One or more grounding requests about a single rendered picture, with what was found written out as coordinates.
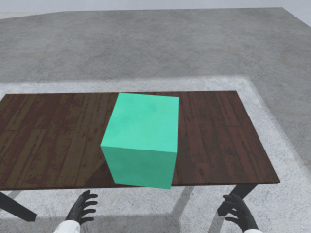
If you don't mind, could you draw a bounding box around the left robot forearm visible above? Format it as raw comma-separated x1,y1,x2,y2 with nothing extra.
53,220,80,233

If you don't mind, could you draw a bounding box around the right robot hand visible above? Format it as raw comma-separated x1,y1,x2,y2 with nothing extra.
222,193,259,233

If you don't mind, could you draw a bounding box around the carton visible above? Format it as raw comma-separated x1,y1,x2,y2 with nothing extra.
100,92,179,190

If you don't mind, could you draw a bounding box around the table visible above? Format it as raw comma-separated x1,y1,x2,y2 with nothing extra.
0,90,280,222

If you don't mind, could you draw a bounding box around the left robot hand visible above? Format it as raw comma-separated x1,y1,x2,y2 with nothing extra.
65,190,98,226

